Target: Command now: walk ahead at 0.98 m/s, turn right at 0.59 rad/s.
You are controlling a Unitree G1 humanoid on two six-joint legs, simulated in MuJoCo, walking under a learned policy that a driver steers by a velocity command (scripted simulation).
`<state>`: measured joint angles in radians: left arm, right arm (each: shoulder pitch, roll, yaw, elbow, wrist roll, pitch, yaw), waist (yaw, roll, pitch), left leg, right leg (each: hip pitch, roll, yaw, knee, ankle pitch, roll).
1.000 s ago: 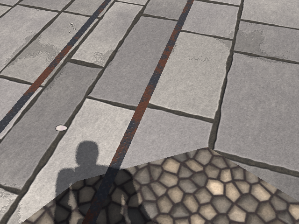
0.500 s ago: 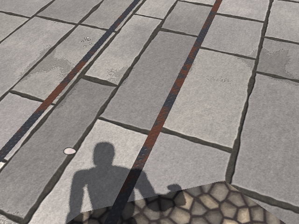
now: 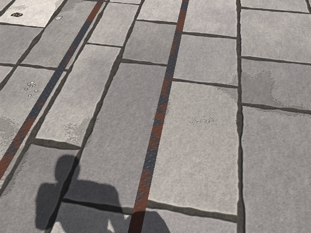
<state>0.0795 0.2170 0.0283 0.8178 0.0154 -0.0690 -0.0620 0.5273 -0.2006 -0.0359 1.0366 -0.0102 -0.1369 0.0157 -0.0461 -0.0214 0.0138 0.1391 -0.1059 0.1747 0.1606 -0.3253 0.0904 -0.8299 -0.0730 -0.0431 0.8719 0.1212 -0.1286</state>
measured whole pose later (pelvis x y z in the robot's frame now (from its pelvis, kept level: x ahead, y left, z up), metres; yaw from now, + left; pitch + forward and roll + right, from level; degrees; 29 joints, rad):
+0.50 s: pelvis +0.47 -0.03 +0.00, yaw -24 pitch +3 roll +1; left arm 0.48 0.29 0.09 0.90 0.00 -0.09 -0.02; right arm -0.07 -0.24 0.03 0.60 -0.04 -0.08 0.02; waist 0.15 0.00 0.03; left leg -0.69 0.09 -0.08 0.60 0.03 -0.03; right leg 0.08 0.16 0.25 0.29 -0.37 -0.16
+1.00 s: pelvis +0.88 -0.21 -0.02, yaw -30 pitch +3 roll +2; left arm -0.11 0.24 -0.04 0.60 0.06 -0.10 -0.05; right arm 0.62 -0.24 -0.02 0.96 0.00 -0.10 0.02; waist -0.13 -0.03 0.01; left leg 0.14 0.01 0.00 0.37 -0.46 0.01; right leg -0.56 -0.01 -0.01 0.55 -0.10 -0.10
